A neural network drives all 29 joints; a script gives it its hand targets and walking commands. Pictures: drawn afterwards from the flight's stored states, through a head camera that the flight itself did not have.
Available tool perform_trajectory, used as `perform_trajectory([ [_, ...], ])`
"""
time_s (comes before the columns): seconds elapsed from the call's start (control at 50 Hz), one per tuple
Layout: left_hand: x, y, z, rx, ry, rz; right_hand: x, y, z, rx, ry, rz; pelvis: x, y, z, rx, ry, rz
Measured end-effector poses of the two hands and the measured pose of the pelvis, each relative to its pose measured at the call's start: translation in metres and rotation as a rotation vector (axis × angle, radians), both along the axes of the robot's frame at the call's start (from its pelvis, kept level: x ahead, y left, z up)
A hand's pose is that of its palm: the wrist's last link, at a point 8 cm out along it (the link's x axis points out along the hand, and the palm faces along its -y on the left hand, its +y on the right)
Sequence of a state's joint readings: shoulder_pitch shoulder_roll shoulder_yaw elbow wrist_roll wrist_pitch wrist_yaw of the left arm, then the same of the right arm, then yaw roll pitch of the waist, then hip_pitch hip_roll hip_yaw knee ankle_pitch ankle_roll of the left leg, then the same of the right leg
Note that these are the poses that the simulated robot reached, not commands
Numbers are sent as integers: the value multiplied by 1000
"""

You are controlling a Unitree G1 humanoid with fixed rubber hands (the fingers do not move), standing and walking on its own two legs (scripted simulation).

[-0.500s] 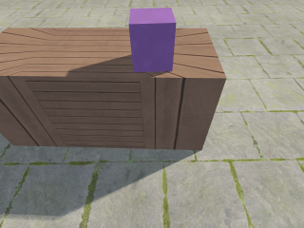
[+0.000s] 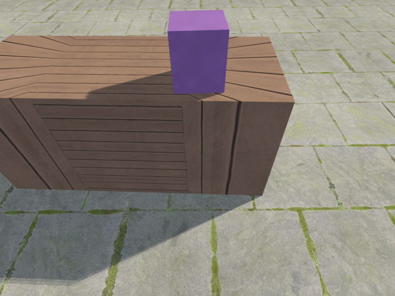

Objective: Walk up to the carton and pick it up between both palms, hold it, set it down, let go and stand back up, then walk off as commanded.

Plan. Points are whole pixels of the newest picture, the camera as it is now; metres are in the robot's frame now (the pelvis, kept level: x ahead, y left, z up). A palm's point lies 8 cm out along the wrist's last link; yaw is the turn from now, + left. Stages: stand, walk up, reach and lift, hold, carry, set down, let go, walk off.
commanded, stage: stand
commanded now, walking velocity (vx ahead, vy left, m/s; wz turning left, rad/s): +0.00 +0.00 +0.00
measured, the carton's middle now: (197, 52) +1.01 +0.05 +0.03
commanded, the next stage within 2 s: none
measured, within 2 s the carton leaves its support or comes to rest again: neither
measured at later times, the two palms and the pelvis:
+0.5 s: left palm out of the picture +0.07 +0.30 -0.12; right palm out of the picture +0.07 -0.28 -0.13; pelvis +0.00 +0.00 +0.00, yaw +0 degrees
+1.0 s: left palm out of the picture +0.07 +0.30 -0.12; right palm out of the picture +0.07 -0.28 -0.13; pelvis +0.00 +0.01 +0.00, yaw +0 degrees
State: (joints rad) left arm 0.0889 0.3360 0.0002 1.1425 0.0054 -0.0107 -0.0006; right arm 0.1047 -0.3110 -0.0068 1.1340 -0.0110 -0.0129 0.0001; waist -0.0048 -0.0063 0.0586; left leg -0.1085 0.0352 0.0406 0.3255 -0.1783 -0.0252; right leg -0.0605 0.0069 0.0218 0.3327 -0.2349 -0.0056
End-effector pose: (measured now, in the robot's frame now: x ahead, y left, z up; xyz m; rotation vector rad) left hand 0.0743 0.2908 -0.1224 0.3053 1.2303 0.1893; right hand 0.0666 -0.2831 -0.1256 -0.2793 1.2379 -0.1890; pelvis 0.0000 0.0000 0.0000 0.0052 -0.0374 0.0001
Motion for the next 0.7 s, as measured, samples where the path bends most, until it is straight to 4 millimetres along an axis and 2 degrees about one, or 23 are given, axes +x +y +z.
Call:
perform_trajectory([
  [0.24, -2, 3, 1, 4, -3, 4, 6, 5, 1, 6, -22, 1, 0, 1, 0, -4, -6, -10],
  [0.7, -5, 3, -1, -11, 8, -8, 0, 6, 1, -2, -5, -7, 1, 6, 0, -2, 1, -10],
])
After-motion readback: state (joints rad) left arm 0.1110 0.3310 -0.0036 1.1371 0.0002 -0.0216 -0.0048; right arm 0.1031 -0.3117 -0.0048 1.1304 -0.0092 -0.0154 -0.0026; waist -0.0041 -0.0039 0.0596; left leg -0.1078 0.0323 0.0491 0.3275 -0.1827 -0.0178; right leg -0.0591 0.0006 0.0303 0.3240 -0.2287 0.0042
